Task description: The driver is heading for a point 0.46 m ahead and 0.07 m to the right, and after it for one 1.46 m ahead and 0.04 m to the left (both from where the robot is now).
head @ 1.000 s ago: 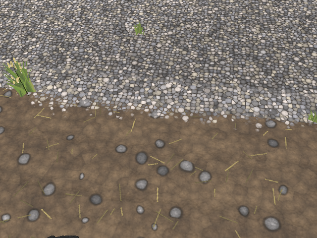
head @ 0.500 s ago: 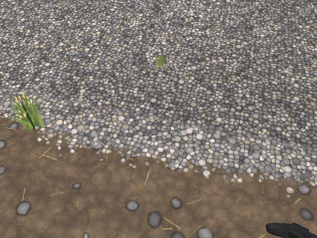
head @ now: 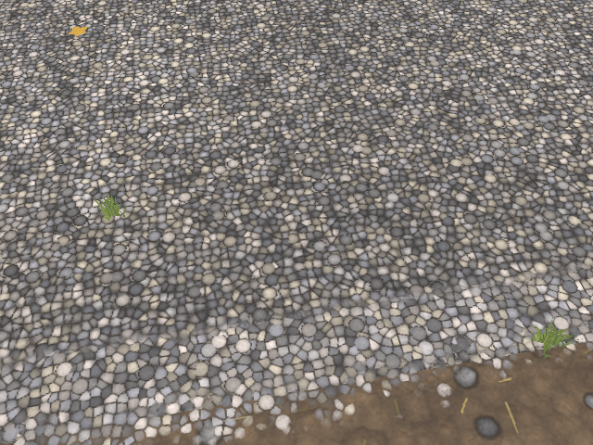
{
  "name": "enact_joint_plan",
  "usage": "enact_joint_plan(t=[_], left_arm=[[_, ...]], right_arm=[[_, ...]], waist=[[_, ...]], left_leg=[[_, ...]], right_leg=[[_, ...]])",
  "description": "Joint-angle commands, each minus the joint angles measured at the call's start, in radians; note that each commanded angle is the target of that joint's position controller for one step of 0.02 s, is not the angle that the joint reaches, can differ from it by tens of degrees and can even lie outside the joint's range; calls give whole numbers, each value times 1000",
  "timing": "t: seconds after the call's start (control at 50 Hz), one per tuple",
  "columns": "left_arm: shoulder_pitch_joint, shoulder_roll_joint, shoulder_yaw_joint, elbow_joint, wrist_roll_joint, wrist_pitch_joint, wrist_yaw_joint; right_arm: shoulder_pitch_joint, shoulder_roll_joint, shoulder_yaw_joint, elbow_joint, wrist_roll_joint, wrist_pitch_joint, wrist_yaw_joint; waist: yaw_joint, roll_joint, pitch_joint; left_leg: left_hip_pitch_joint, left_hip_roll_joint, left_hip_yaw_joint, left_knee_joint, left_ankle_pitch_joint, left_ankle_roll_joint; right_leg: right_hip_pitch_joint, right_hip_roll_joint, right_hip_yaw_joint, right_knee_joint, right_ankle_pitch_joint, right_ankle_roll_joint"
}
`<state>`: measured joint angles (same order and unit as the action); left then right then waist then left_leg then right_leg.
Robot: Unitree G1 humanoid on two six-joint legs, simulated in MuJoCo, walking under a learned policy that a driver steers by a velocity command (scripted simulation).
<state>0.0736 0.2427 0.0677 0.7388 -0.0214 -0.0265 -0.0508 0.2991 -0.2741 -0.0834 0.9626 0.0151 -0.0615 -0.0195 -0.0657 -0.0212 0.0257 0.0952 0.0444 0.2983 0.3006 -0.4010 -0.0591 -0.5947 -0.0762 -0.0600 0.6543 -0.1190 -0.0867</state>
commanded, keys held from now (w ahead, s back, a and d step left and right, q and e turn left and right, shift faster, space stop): w+e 0.28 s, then w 0.12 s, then q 0.60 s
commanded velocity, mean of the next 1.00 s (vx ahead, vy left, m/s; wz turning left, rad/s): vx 0.31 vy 0.00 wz -0.07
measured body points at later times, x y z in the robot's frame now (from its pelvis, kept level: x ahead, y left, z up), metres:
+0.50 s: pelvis +0.29 -0.03 +0.01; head +0.31 -0.05 +0.46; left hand +0.39 +0.25 -0.10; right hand +0.45 -0.31 -0.08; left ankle +0.47 +0.06 -0.71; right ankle +0.15 -0.10 -0.72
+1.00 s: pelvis +0.41 -0.06 +0.01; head +0.44 -0.07 +0.46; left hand +0.58 +0.21 -0.08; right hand +0.53 -0.35 -0.10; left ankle +0.47 +0.05 -0.72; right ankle +0.45 -0.18 -0.73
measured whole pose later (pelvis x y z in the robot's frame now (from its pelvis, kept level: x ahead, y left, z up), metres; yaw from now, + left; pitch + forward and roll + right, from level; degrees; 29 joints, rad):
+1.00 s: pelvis +0.41 -0.06 +0.01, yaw +0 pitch +2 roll +0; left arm 0.16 0.27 0.06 0.68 0.01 -0.02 0.03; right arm 0.18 -0.32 -0.09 0.74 0.02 0.04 -0.02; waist -0.03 0.03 0.01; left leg -0.40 -0.12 -0.19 0.56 -0.23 0.02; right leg -0.34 0.02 0.08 0.50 -0.19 0.02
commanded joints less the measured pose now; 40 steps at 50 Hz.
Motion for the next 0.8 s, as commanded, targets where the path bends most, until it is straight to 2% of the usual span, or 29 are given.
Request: enact_joint_plan(t=[0.02, 0.04, 0.06, 0.08, 0.1, 0.12, 0.14, 0.16, 0.18, 0.2, 0.26, 0.34, 0.4, 0.42, 0.48, 0.5, 0.52, 0.54, 0.56, 0.58, 0.6, 0.62, 0.64, 0.66, 0.68, 0.72, 0.76, 0.8], left_arm=[[198, 165, 70, -29, -6, -8, 0], [365, 255, 110, 13, -6, -1, 21], [335, 367, 123, 11, -13, -7, 28], [374, 296, 97, -24, 3, -23, 22], [344, 233, 78, -15, 12, -37, 19], [285, 199, 67, -25, 5, -45, 21], [205, 166, 56, -42, 6, -46, 22], [159, 142, 45, -63, 19, -47, 26], [146, 147, 45, -71, 22, -49, 29], [147, 153, 45, -71, 17, -51, 34], [195, 191, 55, -61, 7, -53, 55], [246, 178, 51, -43, 5, -48, 65], [303, 170, 47, -9, 3, -50, 61], [308, 167, 44, 0, 6, -47, 63], [309, 169, 42, 12, 19, -31, 72], [284, 172, 41, 7, 19, -27, 74], [267, 165, 36, -2, 21, -27, 76], [284, 130, 21, -27, 41, -32, 79], [440, 80, 2, -4, 35, -41, 72], [444, 144, 9, 8, 30, -42, 64], [333, 186, 20, -20, 15, -35, 63], [232, 189, 21, -44, 17, -27, 69], [177, 185, 24, -66, 26, -16, 79], [173, 175, 26, -80, 31, -4, 87], [195, 151, 23, -80, 30, 5, 93], [219, 118, 15, -75, 28, 10, 104], [207, 116, 14, -77, 30, 12, 110], [175, 119, 15, -84, 29, 18, 109]], right_arm=[[-60, -214, -44, -65, 15, 15, -8], [-49, -183, -32, -82, -3, 10, -10], [29, -23, 15, -143, -39, -20, 4], [-61, -91, 10, -161, 4, -67, 19], [-155, -132, -2, -189, 40, -89, 27], [-163, -122, 3, -185, 28, -100, 24], [-155, -128, -4, -171, 1, -99, 17], [-129, -139, -13, -165, -8, -85, 16], [-119, -139, -16, -170, -10, -70, 18], [-116, -128, -16, -174, -16, -57, 18], [-213, -90, -4, -210, -32, -42, 13], [-327, -54, 15, -240, -21, -48, 30], [-385, -71, 16, -265, -10, -57, 42], [-392, -81, 15, -270, -14, -61, 47], [-352, -103, 9, -264, -27, -76, 61], [-285, -116, 1, -244, -31, -80, 62], [-189, -142, -9, -217, -39, -83, 62], [-70, -200, -18, -201, -54, -85, 61], [-6, -223, -21, -182, -53, -68, 61], [17, -165, -8, -171, -10, -50, 66], [-65, -150, -3, -198, 7, -36, 63], [-123, -137, 2, -220, 1, -20, 56], [-153, -147, 1, -231, -7, -10, 50], [-158, -160, -4, -233, -15, -3, 43], [-171, -162, -6, -237, -19, 5, 40], [-177, -171, -15, -247, -22, 17, 32], [-164, -192, -28, -254, -12, 30, 20], [-169, -196, -34, -264, -2, 46, 8]], waist=[[182, 97, -106], [245, 5, -199], [115, -261, -259], [178, -152, -387], [190, -98, -260], [151, -29, -186], [105, 11, -135], [68, 4, -114], [50, -10, -104], [41, 0, -92], [61, 5, -51], [117, -52, -30], [149, -67, -7], [149, -70, 3], [131, -96, -23], [93, -100, -60], [45, -86, -126], [19, 16, -266], [51, 263, -415], [33, 235, -457], [21, 158, -321], [19, 71, -228], [31, 34, -154], [55, 49, -135], [78, 83, -123], [93, 129, -137], [88, 136, -180], [80, 135, -189]], left_leg=[[-53, 223, -34, 355, 1062, 131], [-292, 183, -32, 658, 801, 79], [-751, -27, -118, 1004, -126, 19], [-869, -59, -361, 1122, -199, 37], [-963, -13, -375, 1114, -105, 66], [-931, 34, -378, 1032, -18, 85], [-852, 66, -380, 940, 34, 83], [-775, 88, -388, 893, 68, 79], [-732, 89, -388, 854, 74, 67], [-717, 89, -379, 803, 82, 51], [-734, 59, -353, 607, 239, 10], [-645, 6, -329, 316, 510, 10], [-640, -2, -336, 246, 540, 32], [-664, -6, -333, 218, 519, 47], [-636, -32, -301, 170, 440, 101], [-546, -59, -275, 141, 456, 126], [-397, -53, -276, 127, 598, 156], [-114, 98, -438, 217, 972, 232], [208, 330, -761, 224, 1170, 436], [225, 339, -897, 153, 1005, 453], [119, 292, -816, 129, 829, 403], [-12, 245, -741, 98, 733, 363], [-145, 225, -709, 68, 698, 349], [-231, 196, -691, 41, 663, 337], [-292, 166, -665, 21, 629, 324], [-347, 131, -623, 10, 648, 317], [-357, 125, -625, 12, 609, 316], [-385, 109, -638, 1, 448, 296]], right_leg=[[315, 129, -87, -81, -38, -77], [628, 59, 76, -111, -23, -130], [931, -190, 645, -212, -170, -304], [999, -266, 896, -363, -256, -348], [938, -244, 757, -374, -165, -292], [798, -201, 624, -361, -73, -254], [649, -162, 525, -367, 23, -226], [545, -141, 473, -391, 98, -218], [482, -134, 460, -409, 145, -226], [443, -122, 426, -419, 187, -226], [382, -75, 344, -438, 222, -204], [352, -22, 268, -434, 106, -140], [413, -59, 305, -406, 60, -131], [464, -72, 308, -372, 123, -125], [585, -95, 306, -248, 386, -84], [595, -73, 282, -174, 528, -61], [576, -24, 241, -50, 609, -25], [417, 41, 205, 193, 384, 23], [120, 162, 142, 566, -318, 115], [36, 151, 198, 652, -534, 130], [-37, 103, 201, 690, -485, 139], [-57, 79, 169, 658, -439, 141], [-49, 63, 157, 609, -402, 141], [1, 49, 157, 551, -373, 136], [44, 50, 152, 480, -368, 135], [100, 67, 128, 343, -361, 141], [136, 79, 131, 263, -289, 151], [164, 89, 139, 200, -213, 156]])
